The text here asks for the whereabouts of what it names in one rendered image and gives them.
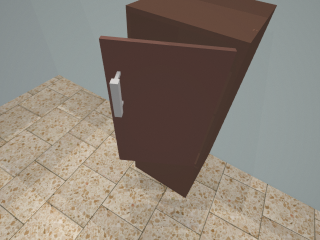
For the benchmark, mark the handle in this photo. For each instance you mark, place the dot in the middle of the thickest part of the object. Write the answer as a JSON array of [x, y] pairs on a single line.
[[115, 89]]

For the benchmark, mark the cupboard door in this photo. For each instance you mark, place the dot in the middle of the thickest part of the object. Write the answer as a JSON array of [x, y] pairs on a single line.
[[169, 91]]

